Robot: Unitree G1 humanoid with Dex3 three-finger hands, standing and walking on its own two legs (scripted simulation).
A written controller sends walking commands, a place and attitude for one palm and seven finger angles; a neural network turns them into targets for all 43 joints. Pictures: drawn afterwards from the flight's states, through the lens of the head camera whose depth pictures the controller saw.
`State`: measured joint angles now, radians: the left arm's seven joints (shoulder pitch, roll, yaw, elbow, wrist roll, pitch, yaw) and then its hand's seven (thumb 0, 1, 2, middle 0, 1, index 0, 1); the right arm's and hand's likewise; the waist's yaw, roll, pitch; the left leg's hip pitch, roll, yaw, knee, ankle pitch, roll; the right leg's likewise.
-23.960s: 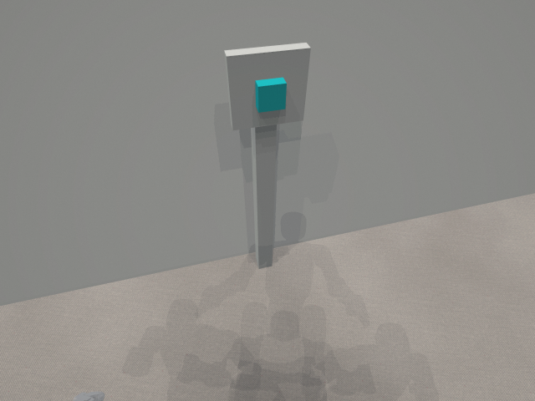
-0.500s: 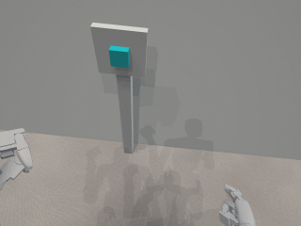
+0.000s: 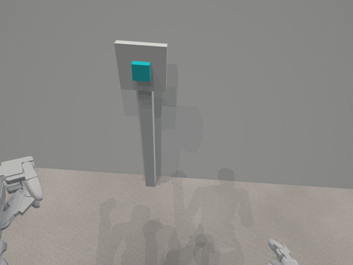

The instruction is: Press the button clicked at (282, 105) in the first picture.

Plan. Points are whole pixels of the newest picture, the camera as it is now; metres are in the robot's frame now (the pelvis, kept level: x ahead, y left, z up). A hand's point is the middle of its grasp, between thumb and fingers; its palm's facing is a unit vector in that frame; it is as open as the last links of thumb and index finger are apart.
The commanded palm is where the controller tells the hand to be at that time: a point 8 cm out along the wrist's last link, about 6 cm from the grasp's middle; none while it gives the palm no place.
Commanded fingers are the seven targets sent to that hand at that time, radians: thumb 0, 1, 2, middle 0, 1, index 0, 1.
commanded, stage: stop stepping back and stand still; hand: left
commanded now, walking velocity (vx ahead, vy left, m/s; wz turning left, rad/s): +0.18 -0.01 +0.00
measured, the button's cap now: (141, 71) +0.76 +0.16 +0.09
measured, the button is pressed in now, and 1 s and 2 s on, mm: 0 0 0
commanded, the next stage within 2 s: let the arm hang, fingers relaxed in 1.40 s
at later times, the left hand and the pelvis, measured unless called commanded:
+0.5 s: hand (24, 209) +0.16 +0.24 +0.17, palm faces +0.44 -0.78 -0.45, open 3.1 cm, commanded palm +0.10 +0.28 +0.18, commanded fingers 0.00 0.90 0.90 -1.30 -1.50 -1.30 -1.50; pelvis -0.01 -0.01 +0.00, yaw +2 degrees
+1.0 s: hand (19, 196) +0.18 +0.26 +0.17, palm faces +0.35 -0.82 -0.45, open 3.1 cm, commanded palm +0.13 +0.30 +0.18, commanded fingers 0.00 0.90 0.90 -1.30 -1.50 -1.30 -1.50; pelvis +0.00 +0.02 +0.01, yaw +1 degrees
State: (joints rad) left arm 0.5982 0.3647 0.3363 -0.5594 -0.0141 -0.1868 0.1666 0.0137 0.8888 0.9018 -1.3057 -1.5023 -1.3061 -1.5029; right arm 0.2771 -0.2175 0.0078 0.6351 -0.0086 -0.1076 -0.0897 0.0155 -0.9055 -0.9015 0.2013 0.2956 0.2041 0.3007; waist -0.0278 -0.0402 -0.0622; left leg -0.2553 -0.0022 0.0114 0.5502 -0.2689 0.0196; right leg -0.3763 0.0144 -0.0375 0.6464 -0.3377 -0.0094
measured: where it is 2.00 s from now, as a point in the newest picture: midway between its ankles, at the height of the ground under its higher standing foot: outside the picture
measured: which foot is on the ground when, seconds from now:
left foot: down 0.00-1.00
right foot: down 0.00-1.00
